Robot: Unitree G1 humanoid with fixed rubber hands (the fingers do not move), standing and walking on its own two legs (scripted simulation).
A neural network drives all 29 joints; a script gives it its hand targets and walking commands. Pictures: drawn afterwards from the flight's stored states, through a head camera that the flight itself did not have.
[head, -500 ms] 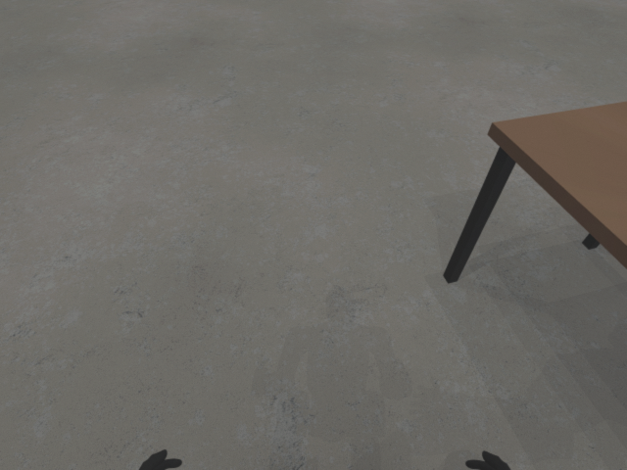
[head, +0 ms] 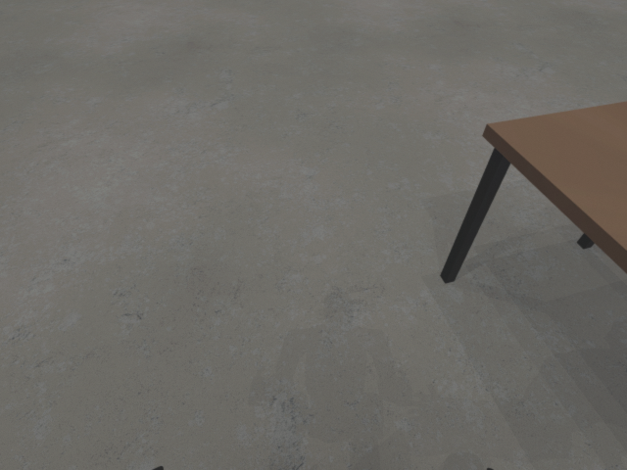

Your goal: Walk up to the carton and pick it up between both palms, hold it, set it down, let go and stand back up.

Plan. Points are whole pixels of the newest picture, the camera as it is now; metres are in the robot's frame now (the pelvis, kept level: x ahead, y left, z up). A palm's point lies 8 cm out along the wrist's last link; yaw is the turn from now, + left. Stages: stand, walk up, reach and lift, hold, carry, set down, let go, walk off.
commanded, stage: walk up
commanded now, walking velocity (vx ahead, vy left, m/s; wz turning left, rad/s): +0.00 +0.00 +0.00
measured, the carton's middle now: out of the picture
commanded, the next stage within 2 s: none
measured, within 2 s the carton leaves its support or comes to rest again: neither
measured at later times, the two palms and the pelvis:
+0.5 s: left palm out of the picture +0.13 +0.21 -0.10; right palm out of the picture +0.00 -0.33 -0.13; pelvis +0.01 -0.04 -0.01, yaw -17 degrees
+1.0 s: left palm (281, 383) +0.30 +0.07 -0.14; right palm out of the picture +0.06 -0.41 -0.10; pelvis +0.13 -0.14 -0.02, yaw -34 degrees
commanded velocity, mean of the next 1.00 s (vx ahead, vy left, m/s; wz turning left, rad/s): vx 0.00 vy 0.00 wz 0.00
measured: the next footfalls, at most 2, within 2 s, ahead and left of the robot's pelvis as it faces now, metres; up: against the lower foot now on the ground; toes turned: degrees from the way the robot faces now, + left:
right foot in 0.54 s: +0.09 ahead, -0.26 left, +0.00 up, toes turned -26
left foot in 0.98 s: +0.30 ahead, -0.10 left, +0.00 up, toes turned -33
